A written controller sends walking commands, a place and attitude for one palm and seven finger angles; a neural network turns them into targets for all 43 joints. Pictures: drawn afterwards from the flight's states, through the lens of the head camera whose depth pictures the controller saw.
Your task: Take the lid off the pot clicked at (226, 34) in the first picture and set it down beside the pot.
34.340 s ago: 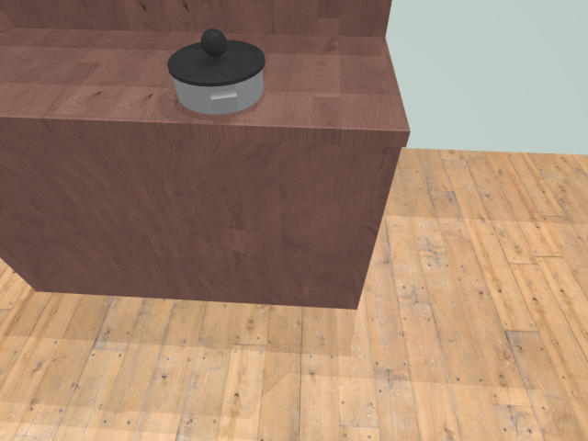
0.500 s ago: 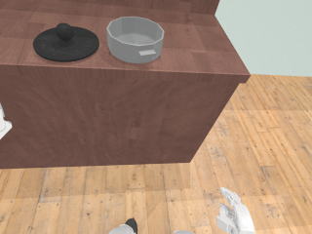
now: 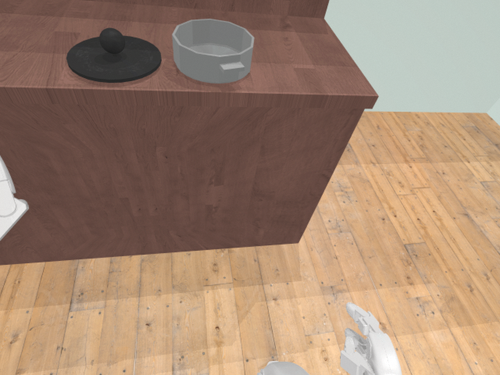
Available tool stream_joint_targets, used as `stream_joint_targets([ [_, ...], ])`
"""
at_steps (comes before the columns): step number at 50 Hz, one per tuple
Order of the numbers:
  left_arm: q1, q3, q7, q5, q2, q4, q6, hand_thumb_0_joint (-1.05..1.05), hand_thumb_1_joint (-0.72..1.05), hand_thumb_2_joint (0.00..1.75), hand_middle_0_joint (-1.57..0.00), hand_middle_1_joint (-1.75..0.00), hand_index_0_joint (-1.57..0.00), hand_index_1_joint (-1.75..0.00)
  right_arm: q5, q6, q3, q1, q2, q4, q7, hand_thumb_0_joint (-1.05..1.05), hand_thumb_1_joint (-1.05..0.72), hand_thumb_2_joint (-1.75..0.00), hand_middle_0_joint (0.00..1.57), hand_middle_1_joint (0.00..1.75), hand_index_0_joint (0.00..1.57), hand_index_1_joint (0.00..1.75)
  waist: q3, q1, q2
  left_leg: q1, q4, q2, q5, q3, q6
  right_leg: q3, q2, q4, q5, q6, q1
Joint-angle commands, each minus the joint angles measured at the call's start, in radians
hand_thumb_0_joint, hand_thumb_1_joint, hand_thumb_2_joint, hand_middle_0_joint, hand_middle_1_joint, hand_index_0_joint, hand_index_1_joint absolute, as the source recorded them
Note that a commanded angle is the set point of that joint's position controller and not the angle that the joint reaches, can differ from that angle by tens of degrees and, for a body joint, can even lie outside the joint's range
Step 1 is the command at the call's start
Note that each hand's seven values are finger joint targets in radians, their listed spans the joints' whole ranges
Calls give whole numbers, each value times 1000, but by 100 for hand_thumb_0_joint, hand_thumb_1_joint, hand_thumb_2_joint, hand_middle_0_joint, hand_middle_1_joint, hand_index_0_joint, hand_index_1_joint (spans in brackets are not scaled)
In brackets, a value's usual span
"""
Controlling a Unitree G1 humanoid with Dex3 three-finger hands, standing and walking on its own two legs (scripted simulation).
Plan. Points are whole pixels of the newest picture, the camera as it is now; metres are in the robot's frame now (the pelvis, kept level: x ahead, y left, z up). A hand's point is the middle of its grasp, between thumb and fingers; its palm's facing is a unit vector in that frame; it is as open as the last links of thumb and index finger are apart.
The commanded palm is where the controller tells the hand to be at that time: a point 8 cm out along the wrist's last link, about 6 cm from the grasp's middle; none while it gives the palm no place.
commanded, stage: stop stepping back and stand still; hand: left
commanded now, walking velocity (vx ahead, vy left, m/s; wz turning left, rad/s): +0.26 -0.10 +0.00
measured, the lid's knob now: (112, 41) +0.79 +0.31 +0.11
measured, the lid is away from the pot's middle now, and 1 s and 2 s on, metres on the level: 0.24 0.24 0.24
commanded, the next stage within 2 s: let the arm hang, fingers relaxed in 0.82 s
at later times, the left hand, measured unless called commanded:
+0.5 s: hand out of the picture +0.14 +0.17 -0.18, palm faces +0.20 -0.97 -0.13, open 7.0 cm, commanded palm none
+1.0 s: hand out of the picture +0.06 +0.18 -0.17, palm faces +0.10 -0.97 -0.23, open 7.3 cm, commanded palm none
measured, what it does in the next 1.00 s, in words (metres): steps on the spot: right foot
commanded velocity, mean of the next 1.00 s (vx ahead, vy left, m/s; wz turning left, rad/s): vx -0.05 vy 0.00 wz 0.00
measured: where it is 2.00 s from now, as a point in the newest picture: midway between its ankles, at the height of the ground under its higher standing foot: outside the picture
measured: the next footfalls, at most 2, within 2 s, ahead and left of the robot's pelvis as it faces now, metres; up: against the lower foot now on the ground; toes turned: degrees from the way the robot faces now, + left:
right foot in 0.16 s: +0.08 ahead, -0.14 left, +0.00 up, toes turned +5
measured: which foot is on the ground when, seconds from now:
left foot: down 0.00-1.00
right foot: up 0.00-0.14, down 0.16-1.00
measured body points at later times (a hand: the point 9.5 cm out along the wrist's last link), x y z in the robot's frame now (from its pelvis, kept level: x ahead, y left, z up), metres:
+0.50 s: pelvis +0.06 +0.00 -0.02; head +0.08 +0.01 +0.43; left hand +0.13 +0.22 -0.16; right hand +0.18 -0.24 -0.14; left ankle +0.04 +0.14 -0.73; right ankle +0.04 -0.15 -0.73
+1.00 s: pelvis +0.05 +0.00 +0.00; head +0.08 -0.02 +0.45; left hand +0.06 +0.23 -0.15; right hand +0.07 -0.22 -0.17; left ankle +0.04 +0.14 -0.73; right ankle +0.04 -0.15 -0.73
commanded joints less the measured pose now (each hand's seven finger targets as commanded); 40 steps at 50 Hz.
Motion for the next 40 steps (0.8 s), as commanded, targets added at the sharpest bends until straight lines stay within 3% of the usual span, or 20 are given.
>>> stream_joint_targets([
  [1, 264, 277, 53, 4, 340, -531, -135, 0, 90, 90, -20, -30, -20, -30, -1, -42, -57, -124, -153, -141, -1, 0, -90, -90, 20, 30, 20, 30, -246, 103, 502, -12, -326, 213, -82, -159, 92, -37, -48, -213, 109, 16, 182],
  [5, 167, 274, 81, 33, 279, -173, -118, 0, 90, 90, -20, -30, -20, -30, -7, -34, -69, -83, -164, -109, -32, 0, -90, -90, 20, 30, 20, 30, -166, 103, 325, -215, -208, 140, -344, -68, 51, -143, 28, -478, 86, 7, 521],
  [6, 61, 253, 83, 40, 265, -20, -111, 0, 90, 90, -20, -30, -20, -30, 0, -26, -79, -84, -172, -105, -35, 0, -90, -90, 20, 30, 20, 30, -149, 99, 162, -257, -21, 88, -331, -20, 30, -30, -24, -591, 7, -37, 554],
  [7, -46, 245, 80, 47, 285, 120, -101, 0, 90, 90, -20, -30, -20, -30, 6, -16, -95, -76, -183, -87, -38, 0, -90, -90, 20, 30, 20, 30, -106, 81, -119, -329, 260, 5, -286, 15, 4, 329, -205, -741, -97, -139, 500],
  [8, -107, 187, 71, 47, 252, 173, -96, 0, 90, 90, -20, -30, -20, -30, 16, -14, -99, -90, -191, -76, -42, 0, -90, -90, 20, 30, 20, 30, -54, 68, -220, -353, 453, -22, -242, -40, 0, 592, -375, -843, 64, -201, 422],
  [9, -201, 200, 66, 45, 283, 111, -111, 0, 90, 90, -20, -30, -20, -30, 10, -9, -104, -87, -213, -56, -41, 0, -90, -90, 20, 30, 20, 30, -2, 53, -193, -354, 558, -4, -225, -71, -7, 568, -404, -841, 389, -219, 400],
  [10, 72, -277, -82, 167, -1, 809, 76, 0, 90, 90, -20, -30, -20, -30, 8, -43, -96, -100, -293, 33, 24, 0, -90, -90, 20, 30, 20, 30, -30, 50, 2, -373, 560, 178, -338, -107, -10, 163, -555, -602, 748, -169, 264],
  [11, -3, -330, -99, 182, -45, 787, 157, 0, 90, 90, -20, -30, -20, -30, 13, -16, -111, -12, -228, 63, 26, 0, -90, -90, 20, 30, 20, 30, -114, 11, -59, -156, 442, 109, -308, -95, -20, 170, -409, -574, 390, -158, 66],
  [13, -94, -361, -104, 168, -132, 843, 194, 0, 90, 90, -20, -30, -20, -30, -14, 42, -96, 117, -218, 152, 29, 0, -90, -90, 20, 30, 20, 30, -57, -29, -145, 37, 134, 50, 26, -19, -19, -64, -225, -397, 179, -54, -63],
  [14, -86, -385, -110, 160, -172, 886, 204, 0, 90, 90, -20, -30, -20, -30, -28, 68, -95, 113, -237, 148, 25, 0, -90, -90, 20, 30, 20, 30, -45, -2, 5, 60, 10, 82, 243, -156, 18, -132, -128, -278, 104, 8, -100],
  [16, -77, -380, -111, 152, -155, 1030, 200, 0, 90, 90, -20, -30, -20, -30, -61, 63, -119, -2, -330, 147, 2, 0, -90, -90, 20, 30, 20, 30, 2, 76, 160, -118, -188, 250, 349, -397, 148, -47, -49, -140, -32, 56, 36],
  [18, -112, -373, -108, 161, -125, 1167, 184, 0, 90, 90, -20, -30, -20, -30, -80, 71, -107, -60, -313, 131, -8, 0, -90, -90, 20, 30, 20, 30, 26, 123, -141, -114, -39, 148, 493, -231, 75, -25, -77, -411, 276, 35, 172],
  [21, -134, -384, -85, 154, -21, 1391, 181, 0, 90, 90, -20, -30, -20, -30, -51, 110, -111, 31, -231, 176, -18, 0, -90, -90, 20, 30, 20, 30, -41, 57, -253, -35, 166, -12, 276, 0, -22, 107, -211, -445, 906, -33, 228],
  [23, -163, -403, -83, 147, 4, 1498, 179, 0, 90, 90, -20, -30, -20, -30, -45, 120, -111, 65, -206, 221, -16, 0, -90, -90, 20, 30, 20, 30, -33, 36, -45, 30, 112, -5, 233, 9, -25, 115, -216, -465, 830, -34, 193],
  [26, -93, -399, -82, 134, -78, 1604, 180, 0, 90, 90, -20, -30, -20, -30, -54, 112, -111, 82, -211, 256, -31, 0, -90, -90, 20, 30, 20, 30, -147, 64, 364, 164, -24, 104, 666, -71, 24, -1, -111, -385, 564, 21, 241],
  [29, -110, -414, -83, 122, -120, 1644, 177, 0, 90, 90, -20, -30, -20, -30, -48, 122, -125, 125, -220, 279, -46, 0, -90, -90, 20, 30, 20, 30, -232, 51, 470, 283, -57, 174, 855, -129, 85, -40, -48, -331, 203, 31, 203],
  [31, -127, -426, -91, 120, -137, 1680, 184, 0, 90, 90, -20, -30, -20, -30, -50, 131, -124, 123, -217, 296, -45, 0, -90, -90, 20, 30, 20, 30, -206, 58, 406, 212, -96, 176, 623, -127, 87, -41, -28, -374, 41, 25, 236],
  [34, -100, -435, -83, 135, -106, 1753, 174, 0, 90, 90, -20, -30, -20, -30, -38, 139, -117, 116, -167, 311, -38, 0, -90, -90, 20, 30, 20, 30, -135, 75, 97, 65, -3, 72, 266, -52, 3, 64, -121, -566, 455, -4, 352],
  [37, -136, -443, -70, 132, -88, 1800, 164, 0, 90, 90, -20, -30, -20, -30, -36, 143, -104, 153, -123, 357, -25, 0, -90, -90, 20, 30, 20, 30, -86, 51, -69, 75, -9, 25, 115, -11, -25, 118, -185, -629, 513, -36, 320],
  [40, -135, -452, -65, 130, -104, 1837, 164, 0, 90, 90, -20, -30, -20, -30, -38, 141, -101, 166, -129, 405, -21, 0, -90, -90, 20, 30, 20, 30, -27, 53, -45, 115, -65, 38, 171, -14, -21, 77, -153, -637, 476, -15, 286],
])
